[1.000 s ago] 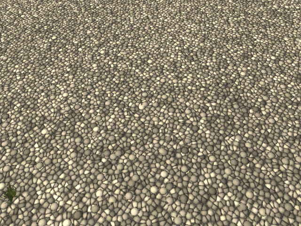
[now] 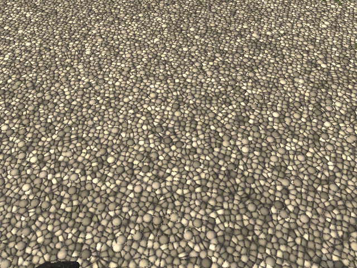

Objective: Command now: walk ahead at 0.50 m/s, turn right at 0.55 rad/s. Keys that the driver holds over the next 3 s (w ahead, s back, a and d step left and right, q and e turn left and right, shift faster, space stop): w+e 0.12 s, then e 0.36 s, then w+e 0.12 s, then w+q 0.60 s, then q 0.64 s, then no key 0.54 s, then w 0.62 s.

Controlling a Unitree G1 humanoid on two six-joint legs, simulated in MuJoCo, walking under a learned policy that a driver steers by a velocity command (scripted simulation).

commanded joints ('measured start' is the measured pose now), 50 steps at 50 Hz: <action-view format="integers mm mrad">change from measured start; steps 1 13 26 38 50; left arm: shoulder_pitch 349 188 280 177 248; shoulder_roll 314 193 222 96 109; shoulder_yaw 98 58 57 12 23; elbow -4 -31 -42 -53 -1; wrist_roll -1 9 -3 22 43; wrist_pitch -8 -9 57 -7 -77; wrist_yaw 23 72 89 53 72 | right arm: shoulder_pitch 6 -241 -161 -148 -129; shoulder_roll -44 -52 -86 -164 -67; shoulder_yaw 17 7 -5 -24 -11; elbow -143 -209 -248 -187 -188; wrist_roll -18 -26 -22 20 11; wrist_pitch -63 -54 -19 -14 -21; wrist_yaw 13 13 12 34 43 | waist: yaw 116 51 39 41 69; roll -203 -69 113 143 -101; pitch -416 -102 -258 -109 2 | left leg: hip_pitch -735 -530 -13 -338 -911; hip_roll -143 -74 254 140 -32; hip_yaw -273 -296 -723 -489 -396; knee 804 130 -236 -421 448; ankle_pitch -152 439 326 76 335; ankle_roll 7 -53 248 254 17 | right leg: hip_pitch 911 228 -157 196 503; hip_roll -339 -58 11 -14 -276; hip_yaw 901 238 211 50 194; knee -281 -295 661 -1 -486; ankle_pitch -209 528 -406 -176 -47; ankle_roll -345 -98 169 102 -29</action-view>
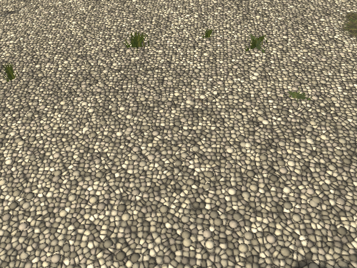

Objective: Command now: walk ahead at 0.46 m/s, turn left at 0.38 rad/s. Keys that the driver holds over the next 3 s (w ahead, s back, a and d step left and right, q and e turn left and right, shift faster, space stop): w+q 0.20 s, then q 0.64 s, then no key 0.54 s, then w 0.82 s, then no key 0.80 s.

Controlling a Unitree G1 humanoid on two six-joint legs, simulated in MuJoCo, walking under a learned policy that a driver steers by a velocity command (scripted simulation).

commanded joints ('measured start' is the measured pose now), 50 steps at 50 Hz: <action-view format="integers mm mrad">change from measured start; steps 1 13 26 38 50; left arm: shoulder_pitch -21 6 -49 -146 -214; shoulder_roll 133 243 144 185 179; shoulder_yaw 39 75 26 44 45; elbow -45 19 -77 -123 -127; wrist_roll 10 -31 14 -2 2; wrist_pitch -28 26 34 11 71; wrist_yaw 6 20 41 6 15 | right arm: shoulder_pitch -82 -112 -113 -119 -97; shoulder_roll -46 -85 -160 -117 -45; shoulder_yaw -14 -28 -46 -31 -12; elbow -80 -177 -183 -204 -205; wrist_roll -3 -13 -25 3 -12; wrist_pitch -8 -4 15 79 99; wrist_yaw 6 59 -18 -49 -39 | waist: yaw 11 -58 21 10 -7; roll -150 -167 11 83 -248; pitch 101 38 -90 -72 -79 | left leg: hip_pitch -251 179 295 325 181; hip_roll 55 -64 147 39 -29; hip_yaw -31 210 -180 -367 45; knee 28 -372 -640 -439 -120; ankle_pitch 148 90 681 201 -228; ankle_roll -34 93 282 118 -102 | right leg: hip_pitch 111 174 -422 -119 -16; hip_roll -243 -247 -36 -21 -212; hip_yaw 138 -132 133 196 217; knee -221 157 717 22 28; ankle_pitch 129 1001 -64 219 507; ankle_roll -129 -63 109 39 -203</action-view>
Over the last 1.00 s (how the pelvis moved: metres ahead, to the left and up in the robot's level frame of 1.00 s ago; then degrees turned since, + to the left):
0.35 -0.06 0.03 -18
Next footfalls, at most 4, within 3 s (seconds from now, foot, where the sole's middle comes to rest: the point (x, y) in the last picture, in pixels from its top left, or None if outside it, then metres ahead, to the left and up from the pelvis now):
0.30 left None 0.29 0.17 -0.78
0.76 right None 0.44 0.03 -0.78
1.12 left None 0.26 0.20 -0.78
2.14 left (88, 242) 0.64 0.45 -0.78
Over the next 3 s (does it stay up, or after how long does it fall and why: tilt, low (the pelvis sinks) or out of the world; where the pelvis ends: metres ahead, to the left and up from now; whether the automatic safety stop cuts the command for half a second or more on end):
stays up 0.75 0.37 -0.01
